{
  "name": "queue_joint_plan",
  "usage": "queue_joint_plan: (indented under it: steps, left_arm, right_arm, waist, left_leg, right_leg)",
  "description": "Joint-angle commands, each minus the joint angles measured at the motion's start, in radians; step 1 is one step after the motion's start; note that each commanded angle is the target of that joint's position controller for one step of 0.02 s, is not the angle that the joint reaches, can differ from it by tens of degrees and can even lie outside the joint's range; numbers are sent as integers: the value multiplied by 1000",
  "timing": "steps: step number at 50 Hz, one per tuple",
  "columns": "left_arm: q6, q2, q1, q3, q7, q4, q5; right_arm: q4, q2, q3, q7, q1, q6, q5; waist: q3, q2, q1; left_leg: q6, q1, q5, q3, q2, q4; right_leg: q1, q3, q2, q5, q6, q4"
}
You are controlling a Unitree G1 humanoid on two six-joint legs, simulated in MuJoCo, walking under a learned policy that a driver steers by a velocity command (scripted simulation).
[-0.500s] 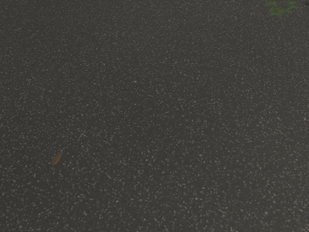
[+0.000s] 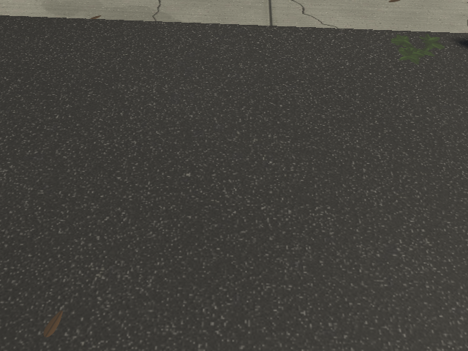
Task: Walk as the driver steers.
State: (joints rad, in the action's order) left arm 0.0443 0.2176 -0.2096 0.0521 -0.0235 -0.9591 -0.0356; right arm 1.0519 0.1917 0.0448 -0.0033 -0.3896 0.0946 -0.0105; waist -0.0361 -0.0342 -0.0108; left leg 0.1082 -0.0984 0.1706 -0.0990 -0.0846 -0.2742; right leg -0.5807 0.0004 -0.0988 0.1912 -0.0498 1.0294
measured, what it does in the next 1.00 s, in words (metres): walks ahead: right foot, then left foot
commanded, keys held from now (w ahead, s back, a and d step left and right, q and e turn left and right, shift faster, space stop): w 0.86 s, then no key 0.14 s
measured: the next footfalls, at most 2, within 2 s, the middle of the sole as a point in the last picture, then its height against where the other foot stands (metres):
right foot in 0.30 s outside the picture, level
left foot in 0.88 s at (213, 310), level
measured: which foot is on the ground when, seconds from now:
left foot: down 0.00-0.32, up 0.34-0.86, down 0.88-1.00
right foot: up 0.00-0.28, down 0.30-0.88, up 0.90-1.00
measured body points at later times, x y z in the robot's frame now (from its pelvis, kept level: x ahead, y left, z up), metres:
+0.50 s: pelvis +0.26 -0.06 +0.00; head +0.28 -0.07 +0.45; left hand +0.30 +0.20 -0.14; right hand +0.30 -0.31 -0.15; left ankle +0.23 +0.08 -0.66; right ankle +0.29 -0.11 -0.75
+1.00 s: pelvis +0.52 +0.00 -0.01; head +0.55 +0.01 +0.43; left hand +0.49 +0.24 -0.17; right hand +0.64 -0.25 -0.14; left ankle +0.59 +0.06 -0.75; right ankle +0.38 -0.12 -0.65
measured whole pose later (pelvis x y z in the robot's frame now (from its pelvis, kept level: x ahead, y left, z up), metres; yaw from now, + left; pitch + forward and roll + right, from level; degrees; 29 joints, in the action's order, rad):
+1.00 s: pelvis +0.52 +0.00 -0.01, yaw +0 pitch +0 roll -1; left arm 0.07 0.19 -0.36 0.05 0.02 -1.04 -0.01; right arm 0.94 0.20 0.05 -0.01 -0.13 0.08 -0.02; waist -0.08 -0.02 0.03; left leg 0.09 -0.34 0.15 -0.11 -0.02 -0.49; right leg -0.29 -0.01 0.02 0.43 -0.06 1.13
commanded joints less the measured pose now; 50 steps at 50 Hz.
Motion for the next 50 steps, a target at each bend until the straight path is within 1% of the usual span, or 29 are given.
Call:
queue_joint_plan:
  steps: [1, 4, 8, 11, 13, 14, 15, 16, 17, 18, 19, 20, 22, 23, 25, 28, 34, 37, 39, 41, 42, 43, 44, 45, 46, 47, 48, 49, 50]
  left_arm:
    - [-7, 32, 29, 3, -6, 52, 4]
    - [-4, 19, 138, -7, -7, 88, 12]
    - [2, 20, 244, -14, -5, 125, 14]
    - [13, 33, 277, -11, -4, 149, 14]
    - [23, 46, 205, -2, 3, 133, 15]
    - [29, 60, 101, 8, 10, 100, 14]
    - [39, 82, -69, 22, 19, 41, 6]
    - [47, 159, -250, 45, 31, 3, -21]
    - [42, 250, -297, 68, 27, -3, -28]
    - [28, 202, -215, 60, 17, 6, 14]
    - [28, 147, -107, 43, 13, 23, 23]
    - [36, 91, -58, 29, 9, 27, 20]
    - [48, 33, -51, 9, 17, 3, 22]
    - [55, 32, -79, 7, 20, -12, 22]
    - [66, 60, -131, 11, 23, -34, 26]
    - [67, 80, -184, 11, 24, -48, 26]
    - [65, 76, -289, 1, 27, -73, 25]
    - [61, 78, -334, 0, 33, -91, 18]
    - [58, 87, -342, 3, 39, -100, 11]
    - [55, 99, -318, 7, 44, -103, 8]
    - [54, 108, -298, 9, 45, -101, 7]
    - [51, 116, -282, 12, 44, -101, 9]
    - [49, 104, -270, 7, 43, -97, 17]
    - [51, 52, -287, -9, 40, -62, 44]
    - [45, 1, -412, -13, 41, -73, 69]
    - [35, 74, -340, 10, 47, -77, 40]
    - [37, 51, -265, 6, 46, -54, 31]
    - [35, 33, -234, 5, 45, -53, 22]
    - [23, 34, -225, 9, 41, -54, 10]
  right_arm:
    - [-36, 97, 9, 3, -42, 16, 2]
    - [-24, 96, 4, 5, -94, 15, 1]
    - [0, 100, 2, 13, -163, 12, -6]
    - [12, 112, 6, 22, -172, 8, -16]
    - [10, 127, 10, 27, -136, 6, -18]
    - [11, 136, 13, 26, -122, 4, -17]
    - [6, 134, 11, 23, -102, 1, -10]
    - [-27, 106, 1, 19, -91, 3, 1]
    - [-41, 10, -14, 9, -208, 1, 39]
    - [-35, 110, 13, 12, -140, -4, 9]
    - [-66, 107, 17, 8, -54, -1, 4]
    - [-74, 90, 14, 6, -10, 3, 1]
    - [-69, 59, 13, -4, -18, -20, -22]
    - [-66, 45, 13, -11, -28, -32, -25]
    - [-79, 41, 15, -19, 4, -46, -29]
    - [-125, 54, 15, -24, 140, -58, -27]
    - [-197, 44, 0, -27, 357, -54, -12]
    - [-224, 50, -3, -25, 429, -48, -11]
    - [-241, 59, -1, -24, 455, -42, -11]
    - [-241, 68, 4, -21, 428, -33, -11]
    - [-225, 77, 11, -16, 370, -28, -11]
    - [-187, 91, 21, -8, 253, -21, -13]
    - [-126, 115, 35, 2, 80, -8, -28]
    - [-96, 200, 56, 14, -82, 3, -56]
    - [-95, 267, 71, 7, -88, -6, -45]
    - [-106, 226, 64, 0, -14, -14, 1]
    - [-117, 158, 41, 0, 85, -10, 5]
    - [-119, 99, 24, -2, 129, -6, 3]
    - [-111, 67, 13, 3, 140, -2, 5]
  waist:
    - [-59, 85, 15]
    - [-66, 91, -14]
    - [-75, 102, -47]
    - [-83, 105, -42]
    - [-49, 114, 3]
    - [4, 114, 46]
    - [91, 84, 117]
    - [213, 10, 176]
    - [319, -217, 120]
    - [262, -58, 104]
    - [118, -28, 64]
    - [50, 16, 43]
    - [11, -10, -11]
    - [15, -20, -19]
    - [5, -15, -28]
    - [-37, -15, -9]
    - [-63, -26, 47]
    - [-75, -33, 69]
    - [-83, -36, 68]
    - [-72, -39, 41]
    - [-43, -46, 12]
    - [17, -39, -38]
    - [104, -5, -104]
    - [239, 107, -136]
    - [341, 270, -79]
    - [271, 109, -54]
    - [140, 89, -22]
    - [81, 64, 1]
    - [53, 79, 19]
  left_leg:
    - [95, -21, -229, 195, 264, 174]
    - [79, 24, -300, 163, 252, 167]
    - [86, 143, -385, 149, 276, 133]
    - [93, 228, -488, 151, 312, 78]
    - [72, 231, -707, 125, 312, -23]
    - [59, 222, -817, 112, 299, -142]
    - [38, 150, -787, 77, 261, -330]
    - [18, -63, -477, 47, 215, -612]
    - [-26, -423, 285, 3, 16, -990]
    - [-8, -506, 307, 149, 54, -1065]
    - [-4, -539, 216, 152, 100, -1041]
    - [-6, -511, 155, 148, 132, -987]
    - [-24, -423, 114, 141, 170, -894]
    - [-33, -400, 106, 131, 168, -874]
    - [-49, -427, 78, 112, 175, -837]
    - [-74, -532, -22, 89, 199, -738]
    - [-88, -557, -161, 43, 177, -460]
    - [-70, -561, -152, 29, 156, -377]
    - [-50, -556, -106, 28, 146, -336]
    - [-19, -482, -36, 17, 121, -290]
    - [-1, -388, -1, 3, 91, -266]
    - [19, -246, -3, -13, 56, -223]
    - [46, -23, -84, 6, 68, -175]
    - [111, 268, -179, 270, 309, -181]
    - [256, 408, -472, 661, 556, -100]
    - [237, 296, -561, 588, 499, -93]
    - [207, 159, -653, 432, 462, -81]
    - [165, 67, -690, 332, 408, -49]
    - [132, 6, -700, 266, 365, -24]
  right_leg:
    - [-87, -26, -18, -106, 24, -94]
    - [-79, -51, 1, -176, 30, -245]
    - [-81, -74, 31, -182, 11, -373]
    - [-65, -77, 49, -101, -21, -435]
    - [70, -97, 93, -26, -56, -485]
    - [198, -111, 128, -12, -76, -519]
    - [413, -111, 138, -67, -102, -580]
    - [684, 97, -55, -3, -156, -585]
    - [920, 594, -340, 35, -302, -693]
    - [835, 631, -297, 81, -281, -752]
    - [693, 468, -264, 67, -248, -773]
    - [577, 368, -219, -27, -219, -811]
    - [450, 224, -136, -122, -160, -853]
    - [434, 195, -126, -167, -158, -861]
    - [428, 152, -112, -226, -163, -880]
    - [447, 117, -98, -213, -162, -922]
    - [543, 57, -80, -328, -143, -920]
    - [630, 48, -101, -388, -151, -892]
    - [686, 49, -125, -445, -153, -861]
    - [710, 34, -137, -582, -140, -797]
    - [704, 19, -132, -718, -127, -726]
    - [690, 0, -113, -815, -113, -591]
    - [598, -36, -65, -761, -85, -388]
    - [342, -83, 11, -397, -44, -71]
    - [95, -75, 192, 388, -13, 251]
    - [70, 59, 137, 324, -21, 301]
    - [51, 57, 106, 262, -16, 273]
    - [69, 51, 74, 222, -12, 212]
    - [100, 46, 59, 199, -3, 160]
Keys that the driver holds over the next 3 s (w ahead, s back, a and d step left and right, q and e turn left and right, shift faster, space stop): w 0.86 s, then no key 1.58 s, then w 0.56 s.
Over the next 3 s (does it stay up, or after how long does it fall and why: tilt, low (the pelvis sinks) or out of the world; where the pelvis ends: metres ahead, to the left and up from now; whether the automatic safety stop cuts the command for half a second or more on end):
stays up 0.77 -0.09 0.00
